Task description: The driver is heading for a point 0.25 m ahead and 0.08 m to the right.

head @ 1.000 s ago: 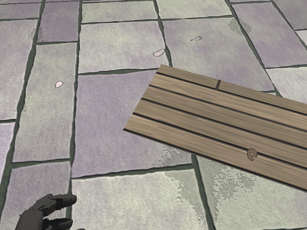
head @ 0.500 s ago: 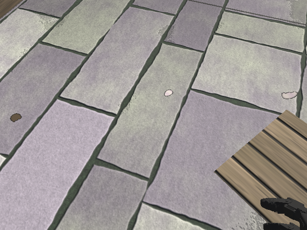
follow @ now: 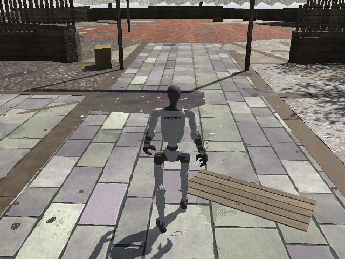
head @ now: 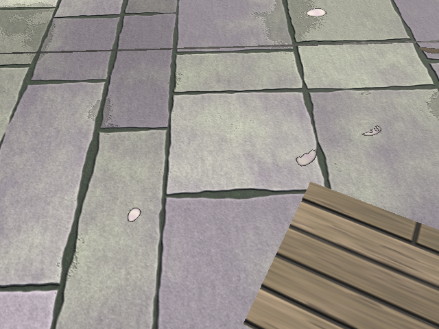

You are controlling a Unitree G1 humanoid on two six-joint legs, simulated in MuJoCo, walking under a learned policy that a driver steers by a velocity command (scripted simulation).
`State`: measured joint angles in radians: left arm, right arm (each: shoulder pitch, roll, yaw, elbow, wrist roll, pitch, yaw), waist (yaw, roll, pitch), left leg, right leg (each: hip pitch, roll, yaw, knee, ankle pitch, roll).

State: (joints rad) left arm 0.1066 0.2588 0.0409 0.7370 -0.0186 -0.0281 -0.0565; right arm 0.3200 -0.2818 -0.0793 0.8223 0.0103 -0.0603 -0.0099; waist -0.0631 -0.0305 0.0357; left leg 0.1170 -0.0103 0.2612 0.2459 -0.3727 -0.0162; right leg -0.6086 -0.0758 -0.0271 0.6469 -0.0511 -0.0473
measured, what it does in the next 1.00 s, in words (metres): walks ahead: right foot, then left foot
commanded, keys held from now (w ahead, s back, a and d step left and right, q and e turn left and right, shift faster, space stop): w+e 0.04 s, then no key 0.96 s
